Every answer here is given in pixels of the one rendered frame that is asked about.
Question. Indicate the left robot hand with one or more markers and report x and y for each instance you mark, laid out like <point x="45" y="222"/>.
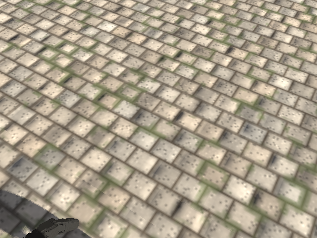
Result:
<point x="54" y="227"/>

